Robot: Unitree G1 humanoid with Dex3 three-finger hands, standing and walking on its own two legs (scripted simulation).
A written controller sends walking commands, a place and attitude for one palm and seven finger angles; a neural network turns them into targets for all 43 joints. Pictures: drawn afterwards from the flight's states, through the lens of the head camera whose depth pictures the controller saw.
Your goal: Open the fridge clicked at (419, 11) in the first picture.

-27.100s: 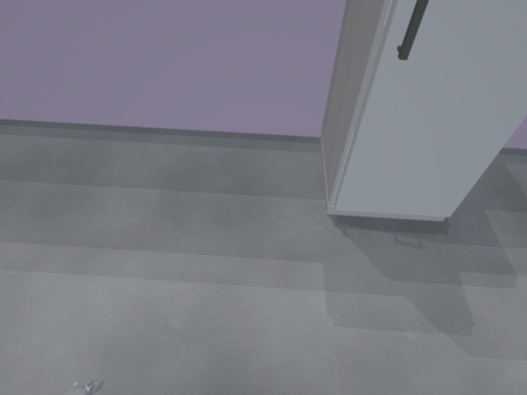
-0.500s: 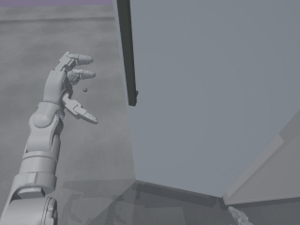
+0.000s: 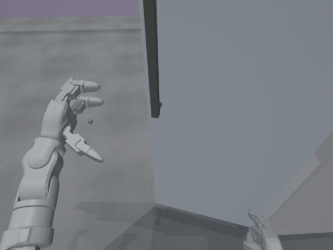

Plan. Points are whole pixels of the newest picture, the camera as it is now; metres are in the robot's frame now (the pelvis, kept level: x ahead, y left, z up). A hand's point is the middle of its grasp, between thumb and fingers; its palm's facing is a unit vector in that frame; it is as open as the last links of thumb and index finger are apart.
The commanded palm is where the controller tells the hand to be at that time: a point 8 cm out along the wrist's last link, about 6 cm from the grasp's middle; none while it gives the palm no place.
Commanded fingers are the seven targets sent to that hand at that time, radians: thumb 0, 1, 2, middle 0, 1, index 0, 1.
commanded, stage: slip the hand off the handle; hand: left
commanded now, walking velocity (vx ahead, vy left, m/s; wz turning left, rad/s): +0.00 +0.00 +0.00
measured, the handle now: (155, 53) +0.50 +0.08 +0.25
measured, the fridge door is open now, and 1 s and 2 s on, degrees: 73 73 73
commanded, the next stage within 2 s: draw the hand back to the body in 0.20 s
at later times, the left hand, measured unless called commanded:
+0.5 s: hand (77, 134) +0.29 +0.22 +0.17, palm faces +0.00 -1.00 -0.05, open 14.7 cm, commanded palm +0.25 +0.26 +0.19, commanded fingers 0.00 -0.55 0.20 -0.25 -1.15 -0.25 -1.15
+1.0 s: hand (47, 158) +0.23 +0.25 +0.16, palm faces +0.36 -0.90 -0.23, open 13.7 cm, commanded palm +0.19 +0.29 +0.18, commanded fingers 0.00 -0.01 0.46 -0.23 -0.83 -0.23 -0.83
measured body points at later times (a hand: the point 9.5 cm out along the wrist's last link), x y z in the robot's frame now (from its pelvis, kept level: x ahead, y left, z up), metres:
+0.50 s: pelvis +0.01 -0.01 +0.00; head -0.02 -0.03 +0.45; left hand +0.29 +0.27 +0.18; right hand +0.20 -0.23 -0.07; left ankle +0.02 +0.11 -0.74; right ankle +0.00 -0.12 -0.74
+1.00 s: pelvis +0.01 +0.00 +0.00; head -0.02 +0.00 +0.45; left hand +0.21 +0.30 +0.18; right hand +0.21 -0.21 -0.06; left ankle +0.02 +0.11 -0.74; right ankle +0.00 -0.12 -0.74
